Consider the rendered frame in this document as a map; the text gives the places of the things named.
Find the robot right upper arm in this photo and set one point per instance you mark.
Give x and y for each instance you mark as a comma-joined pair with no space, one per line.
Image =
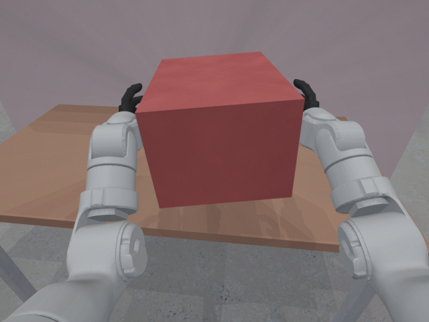
386,251

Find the robot left upper arm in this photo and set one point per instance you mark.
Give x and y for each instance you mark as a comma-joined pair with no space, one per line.
102,260

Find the right robot forearm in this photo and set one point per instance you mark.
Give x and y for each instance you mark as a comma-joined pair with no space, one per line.
358,188

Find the carton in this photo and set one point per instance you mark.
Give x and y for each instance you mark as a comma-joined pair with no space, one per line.
220,129

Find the right robot hand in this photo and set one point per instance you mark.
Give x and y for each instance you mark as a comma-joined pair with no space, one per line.
310,96

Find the left robot forearm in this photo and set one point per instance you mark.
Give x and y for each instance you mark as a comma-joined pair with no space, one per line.
112,163

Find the table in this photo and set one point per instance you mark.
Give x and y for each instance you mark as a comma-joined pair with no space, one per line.
43,171

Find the left robot hand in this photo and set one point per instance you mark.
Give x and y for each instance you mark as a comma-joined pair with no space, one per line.
128,102

